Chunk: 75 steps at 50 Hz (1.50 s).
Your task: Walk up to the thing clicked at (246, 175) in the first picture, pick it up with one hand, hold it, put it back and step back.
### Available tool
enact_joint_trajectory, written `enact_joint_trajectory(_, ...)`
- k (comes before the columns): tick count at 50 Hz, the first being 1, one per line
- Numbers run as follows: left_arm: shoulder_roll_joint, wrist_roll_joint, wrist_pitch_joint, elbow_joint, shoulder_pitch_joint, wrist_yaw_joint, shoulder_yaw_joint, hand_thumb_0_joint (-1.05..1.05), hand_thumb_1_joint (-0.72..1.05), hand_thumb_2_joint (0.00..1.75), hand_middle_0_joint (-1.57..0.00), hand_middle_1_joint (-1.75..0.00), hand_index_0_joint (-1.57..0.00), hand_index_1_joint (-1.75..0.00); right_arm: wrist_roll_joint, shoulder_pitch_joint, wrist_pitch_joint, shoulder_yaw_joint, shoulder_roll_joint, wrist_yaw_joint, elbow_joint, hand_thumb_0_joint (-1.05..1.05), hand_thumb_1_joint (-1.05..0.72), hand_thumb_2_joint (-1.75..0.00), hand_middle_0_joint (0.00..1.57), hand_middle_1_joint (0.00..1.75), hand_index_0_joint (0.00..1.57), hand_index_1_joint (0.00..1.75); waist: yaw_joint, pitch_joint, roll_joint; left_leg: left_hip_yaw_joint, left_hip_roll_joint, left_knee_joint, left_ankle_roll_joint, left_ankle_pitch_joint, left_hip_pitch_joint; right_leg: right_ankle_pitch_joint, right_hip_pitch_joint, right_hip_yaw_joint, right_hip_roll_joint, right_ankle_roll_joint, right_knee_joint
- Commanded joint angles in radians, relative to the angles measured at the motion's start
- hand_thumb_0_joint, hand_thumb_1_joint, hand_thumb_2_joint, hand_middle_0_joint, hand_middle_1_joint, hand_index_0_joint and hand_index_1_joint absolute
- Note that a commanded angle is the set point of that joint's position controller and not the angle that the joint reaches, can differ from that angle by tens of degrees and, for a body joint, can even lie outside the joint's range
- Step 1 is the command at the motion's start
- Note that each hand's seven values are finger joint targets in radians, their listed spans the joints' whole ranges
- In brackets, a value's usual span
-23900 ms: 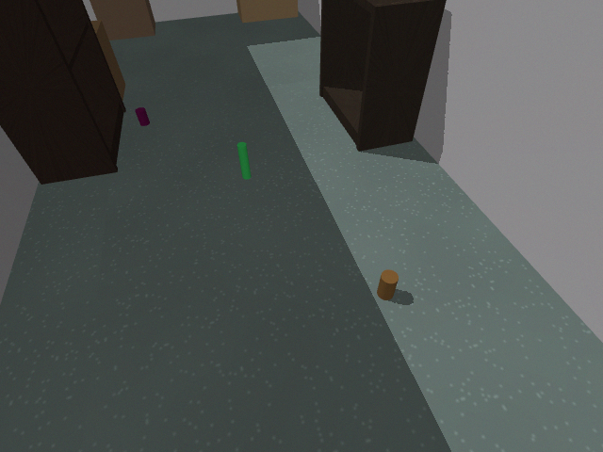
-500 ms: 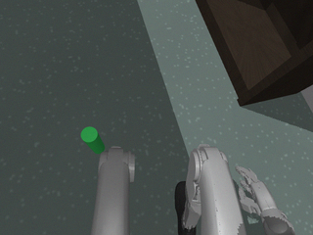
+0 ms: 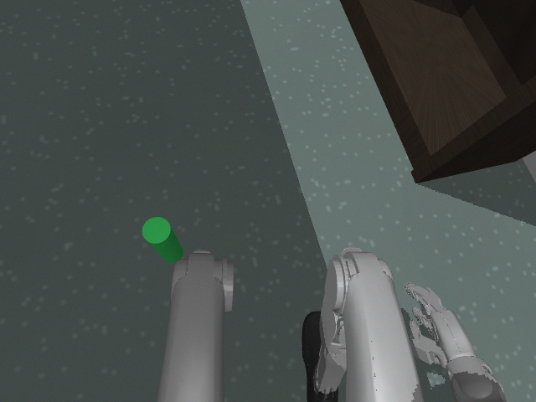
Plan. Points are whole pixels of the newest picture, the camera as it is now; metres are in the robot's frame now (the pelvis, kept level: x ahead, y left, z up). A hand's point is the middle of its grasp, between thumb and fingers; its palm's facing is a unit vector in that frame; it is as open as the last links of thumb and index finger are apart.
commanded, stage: go down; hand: left
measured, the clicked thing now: (165, 243) +0.38 +0.21 -0.26
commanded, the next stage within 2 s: approach in 1.44 s
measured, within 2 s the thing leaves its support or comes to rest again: neither
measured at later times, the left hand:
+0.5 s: hand out of the picture +0.31 +0.38 +0.01, palm faces +0.07 -1.00 -0.05, open 17.0 cm
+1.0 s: hand out of the picture +0.31 +0.38 +0.02, palm faces +0.07 -1.00 -0.07, open 16.9 cm
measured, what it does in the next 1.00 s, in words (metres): stands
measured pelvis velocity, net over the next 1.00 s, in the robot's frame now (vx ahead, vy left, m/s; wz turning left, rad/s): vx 0.00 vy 0.00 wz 0.00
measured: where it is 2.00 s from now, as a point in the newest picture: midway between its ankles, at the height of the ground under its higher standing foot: (260, 388)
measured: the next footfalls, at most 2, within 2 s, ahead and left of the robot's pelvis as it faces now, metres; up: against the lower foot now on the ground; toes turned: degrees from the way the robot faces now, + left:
none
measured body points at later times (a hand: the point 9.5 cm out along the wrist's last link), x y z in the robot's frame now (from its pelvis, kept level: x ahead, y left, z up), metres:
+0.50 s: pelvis +0.00 +0.00 +0.00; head +0.18 +0.07 +0.41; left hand +0.30 +0.44 +0.02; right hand +0.22 -0.26 -0.09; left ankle +0.08 +0.12 -0.33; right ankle +0.12 -0.14 -0.33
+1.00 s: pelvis +0.00 +0.00 +0.00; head +0.18 +0.06 +0.41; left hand +0.30 +0.43 +0.03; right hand +0.21 -0.26 -0.09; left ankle +0.08 +0.12 -0.33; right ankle +0.12 -0.14 -0.33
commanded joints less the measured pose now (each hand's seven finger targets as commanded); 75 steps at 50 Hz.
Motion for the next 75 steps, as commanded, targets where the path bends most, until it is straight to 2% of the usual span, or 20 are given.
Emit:
enact_joint_trajectory(1,0.385,-0.032,-0.048,-0.179,-0.096,0.008,0.086,0.0,-0.48,0.12,-0.04,-0.1,-0.04,-0.09,0.006,0.045,-0.029,-0.092,-0.23,-0.017,-0.082,0.0,-0.86,-0.89,0.2,0.3,0.2,0.3,0.044,-0.56,0.217,0.052,0.01,-0.363,0.036,0.099,0.397,0.037,0.298,-0.056,0.032,-0.074,-0.186)
enact_joint_trajectory(7,0.382,-0.046,-0.038,-0.149,-0.09,0.003,0.088,0.0,-0.49,0.13,-0.04,-0.12,-0.05,-0.11,0.014,0.033,-0.032,-0.089,-0.227,-0.014,-0.09,0.0,-0.86,-0.89,0.2,0.3,0.2,0.3,0.036,-0.53,0.177,0.058,0.009,-0.371,0.047,0.024,0.334,-0.019,0.309,-0.06,0.038,-0.069,-0.205)
enact_joint_trajectory(8,0.347,-0.048,-0.038,-0.117,-0.076,0.002,0.069,0.0,-0.48,0.13,-0.03,-0.11,-0.04,-0.1,0.015,0.041,-0.034,-0.093,-0.233,-0.013,-0.087,0.0,-0.86,-0.89,0.2,0.3,0.2,0.3,0.025,-0.519,0.159,0.056,0.008,-0.361,0.046,0.041,0.338,-0.007,0.291,-0.061,0.038,-0.07,-0.2)
enact_joint_trajectory(13,0.342,-0.034,-0.057,-0.17,-0.126,0.001,0.052,0.0,-0.48,0.13,-0.04,-0.13,-0.05,-0.11,0.005,0.049,-0.035,-0.097,-0.234,-0.014,-0.081,0.0,-0.86,-0.89,0.2,0.3,0.2,0.3,0.019,-0.547,0.204,0.06,0.011,-0.348,0.04,0.085,0.383,0.036,0.295,-0.054,0.035,-0.072,-0.195)
enact_joint_trajectory(14,0.378,-0.029,-0.062,-0.208,-0.135,0.005,0.071,0.0,-0.46,0.13,-0.04,-0.12,-0.05,-0.11,0.003,0.044,-0.036,-0.097,-0.23,-0.016,-0.083,0.0,-0.85,-0.89,0.2,0.3,0.2,0.3,0.036,-0.573,0.211,0.06,0.012,-0.35,0.038,0.091,0.398,0.037,0.303,-0.051,0.035,-0.073,-0.195)
enact_joint_trajectory(19,0.391,-0.031,-0.059,-0.253,-0.154,0.024,0.08,0.0,-0.47,0.13,-0.04,-0.14,-0.05,-0.12,0.008,0.051,-0.036,-0.102,-0.23,-0.02,-0.083,0.0,-0.86,-0.89,0.2,0.3,0.2,0.3,0.035,-0.585,0.218,0.054,0.014,-0.378,0.039,0.044,0.407,0.005,0.298,-0.054,0.037,-0.071,-0.205)
enact_joint_trajectory(26,0.349,-0.017,-0.043,-0.12,-0.053,0.032,0.067,0.0,-0.46,0.14,-0.04,-0.15,-0.06,-0.13,0.008,0.045,-0.024,-0.091,-0.219,-0.017,-0.076,0.0,-0.86,-0.89,0.2,0.3,0.2,0.3,0.039,-0.512,0.178,0.054,0.009,-0.367,0.041,0.068,0.353,0.017,0.279,-0.057,0.036,-0.073,-0.196)
enact_joint_trajectory(31,0.368,-0.021,-0.047,-0.226,-0.055,0.033,0.075,0.0,-0.45,0.13,-0.04,-0.15,-0.05,-0.12,0.01,0.054,-0.024,-0.103,-0.235,-0.015,-0.086,0.0,-0.85,-0.88,0.2,0.3,0.2,0.3,0.051,-0.585,0.251,0.041,0.015,-0.392,0.03,0.118,0.447,0.06,0.284,-0.063,0.033,-0.078,-0.18)
enact_joint_trajectory(36,0.364,-0.037,-0.055,-0.214,-0.13,0.035,0.078,0.0,-0.47,0.15,-0.04,-0.18,-0.06,-0.15,0.014,0.054,-0.027,-0.101,-0.226,-0.018,-0.075,0.0,-0.85,-0.89,0.2,0.3,0.2,0.3,0.025,-0.562,0.201,0.042,0.013,-0.369,0.039,0.086,0.409,0.032,0.276,-0.056,0.035,-0.074,-0.196)
enact_joint_trajectory(39,0.335,-0.016,-0.05,-0.157,-0.1,0.037,0.055,0.0,-0.45,0.15,-0.04,-0.16,-0.06,-0.14,0.006,0.06,-0.024,-0.1,-0.226,-0.019,-0.07,0.0,-0.85,-0.89,0.2,0.3,0.2,0.3,0.018,-0.542,0.194,0.047,0.011,-0.365,0.039,0.094,0.4,0.041,0.279,-0.057,0.033,-0.074,-0.194)
enact_joint_trajectory(43,0.368,0.005,-0.048,-0.2,-0.112,0.042,0.046,0.0,-0.46,0.15,-0.04,-0.17,-0.06,-0.14,0.004,0.053,-0.02,-0.103,-0.229,-0.018,-0.076,0.0,-0.85,-0.88,0.2,0.3,0.2,0.3,0.038,-0.545,0.225,0.049,0.014,-0.395,0.04,0.027,0.4,-0.002,0.289,-0.056,0.035,-0.071,-0.208)
enact_joint_trajectory(45,0.389,-0.005,-0.048,-0.234,-0.097,0.047,0.075,0.0,-0.45,0.15,-0.04,-0.18,-0.06,-0.15,0.007,0.055,-0.022,-0.103,-0.222,-0.017,-0.083,0.0,-0.85,-0.88,0.2,0.3,0.2,0.3,0.055,-0.587,0.215,0.059,0.011,-0.389,0.039,0.053,0.405,0.011,0.32,-0.052,0.035,-0.071,-0.213)
enact_joint_trajectory(51,0.374,-0.007,-0.057,-0.135,-0.093,0.055,0.078,0.0,-0.46,0.16,-0.04,-0.19,-0.06,-0.17,0.008,0.042,-0.021,-0.092,-0.219,-0.016,-0.078,0.0,-0.85,-0.88,0.2,0.3,0.2,0.3,0.03,-0.504,0.163,0.058,0.008,-0.364,0.046,0.061,0.342,0.011,0.291,-0.055,0.036,-0.07,-0.206)
enact_joint_trajectory(56,0.358,0.011,-0.055,-0.18,-0.084,0.045,0.049,0.0,-0.48,0.15,-0.04,-0.2,-0.07,-0.17,0.002,0.049,-0.019,-0.101,-0.225,-0.014,-0.083,0.0,-0.85,-0.88,0.2,0.3,0.2,0.3,0.039,-0.545,0.215,0.06,0.013,-0.387,0.04,0.053,0.396,0.015,0.298,-0.054,0.035,-0.072,-0.213)
enact_joint_trajectory(59,0.379,0.004,-0.058,-0.215,-0.098,0.05,0.069,0.0,-0.48,0.16,-0.03,-0.2,-0.06,-0.17,0.006,0.059,-0.018,-0.102,-0.223,-0.013,-0.081,0.0,-0.85,-0.88,0.2,0.3,0.2,0.3,0.043,-0.587,0.213,0.055,0.014,-0.385,0.037,0.079,0.416,0.029,0.319,-0.057,0.036,-0.073,-0.209)
enact_joint_trajectory(62,0.359,-0.005,-0.061,-0.191,-0.122,0.048,0.057,0.0,-0.46,0.17,-0.04,-0.22,-0.07,-0.19,0.007,0.067,-0.021,-0.103,-0.231,-0.013,-0.065,0.0,-0.85,-0.88,0.2,0.3,0.2,0.3,0.017,-0.568,0.194,0.051,0.011,-0.364,0.038,0.111,0.403,0.049,0.301,-0.058,0.035,-0.074,-0.198)
enact_joint_trajectory(64,0.394,0.008,-0.066,-0.192,-0.125,0.054,0.071,0.0,-0.48,0.17,-0.04,-0.22,-0.07,-0.19,0.004,0.054,-0.019,-0.102,-0.23,-0.016,-0.071,0.0,-0.85,-0.88,0.2,0.3,0.2,0.3,0.032,-0.554,0.21,0.05,0.013,-0.372,0.038,0.084,0.4,0.029,0.284,-0.056,0.034,-0.075,-0.194)
enact_joint_trajectory(66,0.37,0.02,-0.065,-0.17,-0.114,0.059,0.047,0.0,-0.48,0.17,-0.04,-0.22,-0.07,-0.19,0.001,0.047,-0.016,-0.099,-0.222,-0.018,-0.07,0.0,-0.85,-0.88,0.2,0.3,0.2,0.3,0.03,-0.524,0.204,0.052,0.015,-0.382,0.041,0.041,0.383,0.005,0.286,-0.055,0.036,-0.072,-0.206)
enact_joint_trajectory(70,0.391,0.022,-0.057,-0.215,-0.091,0.068,0.057,0.0,-0.47,0.17,-0.04,-0.22,-0.07,-0.18,0.004,0.046,-0.017,-0.105,-0.224,-0.016,-0.083,0.0,-0.84,-0.88,0.2,0.3,0.2,0.3,0.051,-0.542,0.229,0.052,0.016,-0.414,0.042,-0.012,0.399,-0.025,0.29,-0.054,0.038,-0.07,-0.218)
enact_joint_trajectory(75,0.351,-0.004,-0.054,-0.153,-0.083,0.06,0.061,0.0,-0.47,0.17,-0.04,-0.24,-0.07,-0.2,0.009,0.054,-0.018,-0.096,-0.218,-0.014,-0.07,0.0,-0.85,-0.88,0.2,0.3,0.2,0.3,0.025,-0.539,0.169,0.059,0.008,-0.36,0.043,0.101,0.364,0.043,0.31,-0.054,0.035,-0.072,-0.208)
